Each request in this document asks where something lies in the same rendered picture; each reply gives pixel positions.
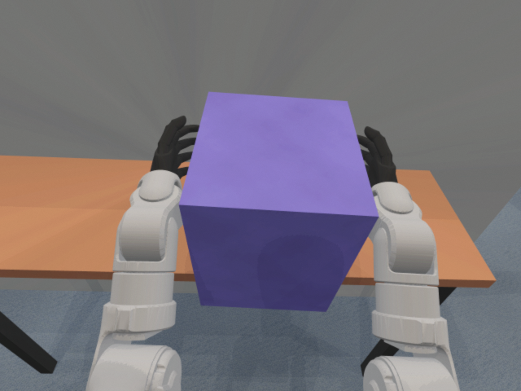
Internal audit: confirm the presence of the right robot hand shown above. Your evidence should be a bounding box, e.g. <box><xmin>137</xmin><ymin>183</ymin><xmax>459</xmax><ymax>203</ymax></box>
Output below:
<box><xmin>357</xmin><ymin>126</ymin><xmax>398</xmax><ymax>187</ymax></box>

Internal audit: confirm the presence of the carton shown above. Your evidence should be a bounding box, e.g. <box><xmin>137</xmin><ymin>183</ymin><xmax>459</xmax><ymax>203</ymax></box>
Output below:
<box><xmin>179</xmin><ymin>92</ymin><xmax>379</xmax><ymax>312</ymax></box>

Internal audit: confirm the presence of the table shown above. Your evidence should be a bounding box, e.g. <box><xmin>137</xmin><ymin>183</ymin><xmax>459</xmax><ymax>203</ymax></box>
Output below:
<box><xmin>0</xmin><ymin>156</ymin><xmax>496</xmax><ymax>377</ymax></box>

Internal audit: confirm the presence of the left robot hand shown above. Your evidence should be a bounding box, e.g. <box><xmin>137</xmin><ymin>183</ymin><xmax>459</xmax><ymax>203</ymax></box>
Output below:
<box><xmin>150</xmin><ymin>116</ymin><xmax>199</xmax><ymax>179</ymax></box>

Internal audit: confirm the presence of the robot right forearm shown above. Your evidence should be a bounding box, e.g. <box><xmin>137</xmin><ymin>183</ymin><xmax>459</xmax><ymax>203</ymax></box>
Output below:
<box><xmin>368</xmin><ymin>182</ymin><xmax>460</xmax><ymax>391</ymax></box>

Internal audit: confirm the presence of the right robot upper arm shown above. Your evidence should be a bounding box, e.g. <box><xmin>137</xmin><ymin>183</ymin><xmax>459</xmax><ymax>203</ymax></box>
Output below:
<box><xmin>363</xmin><ymin>356</ymin><xmax>458</xmax><ymax>391</ymax></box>

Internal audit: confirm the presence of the left robot upper arm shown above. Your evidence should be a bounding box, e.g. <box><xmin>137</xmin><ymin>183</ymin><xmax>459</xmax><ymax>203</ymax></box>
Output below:
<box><xmin>87</xmin><ymin>344</ymin><xmax>182</xmax><ymax>391</ymax></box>

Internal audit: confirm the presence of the robot left forearm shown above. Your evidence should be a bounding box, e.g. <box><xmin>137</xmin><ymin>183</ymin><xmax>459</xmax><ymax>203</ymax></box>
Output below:
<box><xmin>85</xmin><ymin>170</ymin><xmax>183</xmax><ymax>391</ymax></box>

